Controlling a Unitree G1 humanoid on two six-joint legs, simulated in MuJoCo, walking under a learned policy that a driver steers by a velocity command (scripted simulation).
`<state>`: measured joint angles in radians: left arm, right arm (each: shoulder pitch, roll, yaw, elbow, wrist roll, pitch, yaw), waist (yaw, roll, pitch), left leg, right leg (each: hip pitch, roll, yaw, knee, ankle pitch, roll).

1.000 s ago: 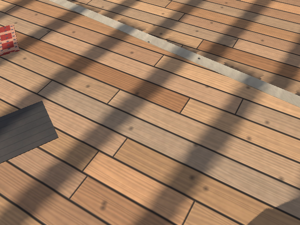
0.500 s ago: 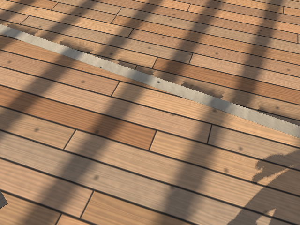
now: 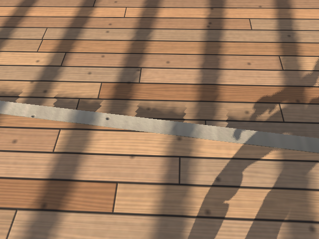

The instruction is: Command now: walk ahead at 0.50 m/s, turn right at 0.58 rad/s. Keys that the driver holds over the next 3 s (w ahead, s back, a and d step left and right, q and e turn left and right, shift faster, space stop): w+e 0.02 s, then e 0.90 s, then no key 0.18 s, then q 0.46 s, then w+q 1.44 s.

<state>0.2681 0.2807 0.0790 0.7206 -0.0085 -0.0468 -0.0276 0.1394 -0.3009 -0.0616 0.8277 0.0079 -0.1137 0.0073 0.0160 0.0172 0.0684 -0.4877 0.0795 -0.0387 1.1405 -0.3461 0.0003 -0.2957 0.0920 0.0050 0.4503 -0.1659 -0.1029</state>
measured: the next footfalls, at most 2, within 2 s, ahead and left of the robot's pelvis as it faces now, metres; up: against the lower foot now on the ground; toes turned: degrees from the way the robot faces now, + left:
left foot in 0.30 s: +0.35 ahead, +0.11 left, +0.00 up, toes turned -15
right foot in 0.74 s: +0.20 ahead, -0.11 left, +0.00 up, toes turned -29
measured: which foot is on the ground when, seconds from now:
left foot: up 0.00-0.28, down 0.30-0.74, up 0.76-1.00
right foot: down 0.00-0.30, up 0.32-0.72, down 0.74-1.00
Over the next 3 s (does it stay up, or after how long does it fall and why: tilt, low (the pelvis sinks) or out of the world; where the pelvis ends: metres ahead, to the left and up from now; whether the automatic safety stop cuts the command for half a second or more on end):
stays up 0.88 0.09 0.00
